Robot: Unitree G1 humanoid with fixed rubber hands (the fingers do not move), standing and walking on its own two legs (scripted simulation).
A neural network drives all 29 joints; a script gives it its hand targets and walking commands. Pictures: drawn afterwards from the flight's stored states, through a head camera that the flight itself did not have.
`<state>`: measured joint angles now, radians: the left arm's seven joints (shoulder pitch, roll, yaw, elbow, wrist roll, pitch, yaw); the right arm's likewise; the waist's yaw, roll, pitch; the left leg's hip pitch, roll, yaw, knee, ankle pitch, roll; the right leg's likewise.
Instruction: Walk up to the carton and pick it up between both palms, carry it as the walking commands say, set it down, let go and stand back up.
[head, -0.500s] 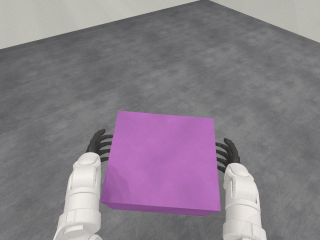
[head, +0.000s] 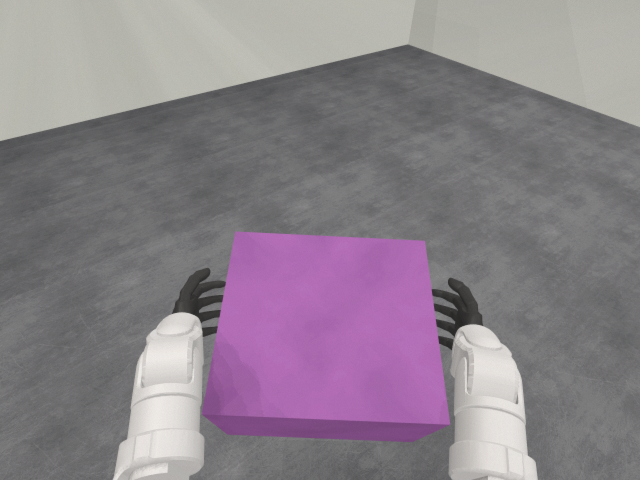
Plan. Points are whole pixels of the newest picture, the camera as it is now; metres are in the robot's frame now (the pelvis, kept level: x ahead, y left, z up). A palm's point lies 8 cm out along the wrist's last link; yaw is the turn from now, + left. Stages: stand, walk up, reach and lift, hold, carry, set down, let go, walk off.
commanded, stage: reach and lift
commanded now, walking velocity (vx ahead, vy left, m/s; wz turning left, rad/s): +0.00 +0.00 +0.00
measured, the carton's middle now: (325, 338) +0.33 -0.01 -0.02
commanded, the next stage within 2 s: hold in 0.68 s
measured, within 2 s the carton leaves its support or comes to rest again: neither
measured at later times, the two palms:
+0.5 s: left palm (180, 335) +0.29 +0.17 +0.05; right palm (457, 331) +0.29 -0.18 +0.05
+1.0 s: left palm (178, 341) +0.28 +0.18 +0.05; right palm (458, 337) +0.29 -0.18 +0.05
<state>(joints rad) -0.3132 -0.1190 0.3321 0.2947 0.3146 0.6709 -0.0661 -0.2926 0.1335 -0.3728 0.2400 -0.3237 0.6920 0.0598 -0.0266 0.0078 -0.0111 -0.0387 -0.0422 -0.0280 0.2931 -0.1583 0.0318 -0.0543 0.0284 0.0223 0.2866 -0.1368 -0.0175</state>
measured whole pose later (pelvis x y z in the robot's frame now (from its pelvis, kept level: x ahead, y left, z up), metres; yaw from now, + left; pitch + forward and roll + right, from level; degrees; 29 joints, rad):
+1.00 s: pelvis +0.01 -0.01 +0.00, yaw +0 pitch -5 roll +0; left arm -0.20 -0.13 0.30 0.18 0.30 0.70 -0.05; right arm -0.21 0.14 -0.30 0.17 -0.30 0.71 0.04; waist 0.01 0.01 -0.02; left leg -0.02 -0.04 -0.04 0.27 -0.16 0.02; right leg -0.04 0.04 0.02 0.27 -0.14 -0.03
